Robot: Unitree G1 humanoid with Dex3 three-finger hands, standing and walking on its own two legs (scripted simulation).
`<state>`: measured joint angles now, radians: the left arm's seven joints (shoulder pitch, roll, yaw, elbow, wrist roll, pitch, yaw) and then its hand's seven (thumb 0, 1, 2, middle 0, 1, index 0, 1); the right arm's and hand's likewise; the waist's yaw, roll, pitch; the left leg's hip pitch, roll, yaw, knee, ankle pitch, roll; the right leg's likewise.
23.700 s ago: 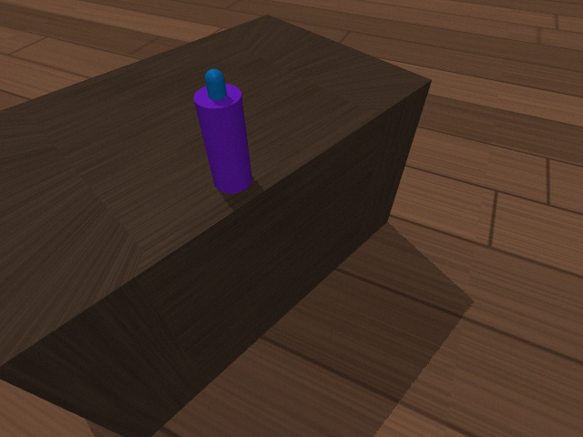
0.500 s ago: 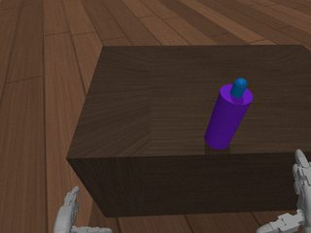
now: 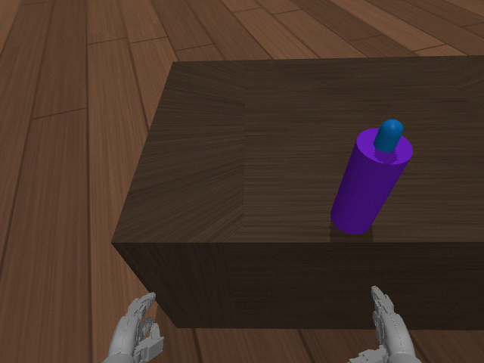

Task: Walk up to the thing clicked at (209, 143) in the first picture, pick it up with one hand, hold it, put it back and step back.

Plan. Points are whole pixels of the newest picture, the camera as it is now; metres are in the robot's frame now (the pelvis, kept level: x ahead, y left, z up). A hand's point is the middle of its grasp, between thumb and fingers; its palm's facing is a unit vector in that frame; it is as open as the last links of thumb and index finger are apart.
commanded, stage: home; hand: right
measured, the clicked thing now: (368, 178) +0.41 -0.21 +0.06
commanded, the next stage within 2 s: none
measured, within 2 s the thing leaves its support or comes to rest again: neither
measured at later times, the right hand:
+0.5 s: hand out of the picture +0.12 -0.25 -0.13, palm faces -0.05 +0.93 -0.38, open 17.4 cm
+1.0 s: hand out of the picture +0.03 -0.27 -0.15, palm faces -0.08 +0.93 -0.35, open 17.3 cm
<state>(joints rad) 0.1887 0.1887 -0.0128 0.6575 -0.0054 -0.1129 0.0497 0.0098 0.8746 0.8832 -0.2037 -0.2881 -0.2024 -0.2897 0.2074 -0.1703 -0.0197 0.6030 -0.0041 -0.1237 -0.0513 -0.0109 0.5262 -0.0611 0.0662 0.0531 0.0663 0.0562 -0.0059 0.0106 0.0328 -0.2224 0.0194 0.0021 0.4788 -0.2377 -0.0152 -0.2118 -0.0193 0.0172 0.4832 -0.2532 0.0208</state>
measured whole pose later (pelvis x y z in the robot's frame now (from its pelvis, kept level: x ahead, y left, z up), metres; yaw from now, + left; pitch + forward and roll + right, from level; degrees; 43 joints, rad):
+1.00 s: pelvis -0.02 -0.01 +0.01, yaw +1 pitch -4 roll +0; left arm 0.20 0.37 -0.02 1.13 0.02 0.00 -0.02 0.01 0.90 0.90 -0.21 -0.29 -0.21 -0.29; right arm 0.19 -0.36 0.03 1.12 -0.02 -0.01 0.01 0.00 0.52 -0.06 0.07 0.05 0.07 0.06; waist 0.00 0.00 0.04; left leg -0.16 0.03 -0.03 0.38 -0.16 -0.03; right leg -0.14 0.00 -0.01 0.38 -0.18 0.00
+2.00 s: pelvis +0.00 +0.00 +0.01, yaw +1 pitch -3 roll +0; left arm 0.14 0.36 0.00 1.13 0.01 0.00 -0.01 0.01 0.90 0.90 -0.21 -0.29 -0.21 -0.29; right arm 0.14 -0.35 0.02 1.13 -0.02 -0.01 0.01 0.00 0.52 -0.06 0.07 0.05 0.07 0.06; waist 0.00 -0.01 0.05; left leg -0.13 0.01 -0.02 0.34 -0.17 -0.02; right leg -0.10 -0.03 -0.01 0.33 -0.18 0.02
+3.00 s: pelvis +0.01 +0.00 +0.01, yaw +2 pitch -3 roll +0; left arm 0.14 0.36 0.00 1.12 0.01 -0.01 -0.01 0.01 0.91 0.90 -0.21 -0.30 -0.21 -0.30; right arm 0.13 -0.35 0.01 1.13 -0.02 -0.01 0.01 0.01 -0.88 -0.89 0.21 0.30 0.21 0.30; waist 0.00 0.00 0.05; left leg -0.12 0.01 -0.02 0.33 -0.17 -0.01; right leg -0.09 -0.03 -0.01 0.32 -0.19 0.02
